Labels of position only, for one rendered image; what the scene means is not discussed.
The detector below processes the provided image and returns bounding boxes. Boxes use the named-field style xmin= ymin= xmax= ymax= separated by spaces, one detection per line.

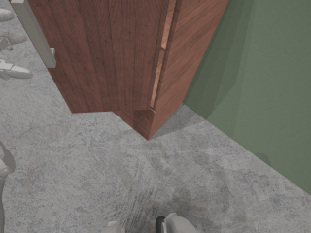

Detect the left robot hand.
xmin=0 ymin=8 xmax=33 ymax=81

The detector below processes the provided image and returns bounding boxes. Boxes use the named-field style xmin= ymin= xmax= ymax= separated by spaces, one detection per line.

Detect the cupboard door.
xmin=9 ymin=0 xmax=170 ymax=114

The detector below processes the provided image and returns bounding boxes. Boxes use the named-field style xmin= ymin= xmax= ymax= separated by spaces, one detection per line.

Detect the robot left upper arm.
xmin=0 ymin=141 xmax=16 ymax=233

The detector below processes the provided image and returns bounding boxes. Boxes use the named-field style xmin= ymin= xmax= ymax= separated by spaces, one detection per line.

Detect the handle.
xmin=10 ymin=0 xmax=56 ymax=68

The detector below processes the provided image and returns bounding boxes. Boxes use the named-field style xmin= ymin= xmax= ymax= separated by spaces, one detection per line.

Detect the right robot thigh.
xmin=161 ymin=216 xmax=199 ymax=233

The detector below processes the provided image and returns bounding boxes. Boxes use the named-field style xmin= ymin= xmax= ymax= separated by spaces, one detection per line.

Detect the right robot foot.
xmin=155 ymin=216 xmax=165 ymax=233

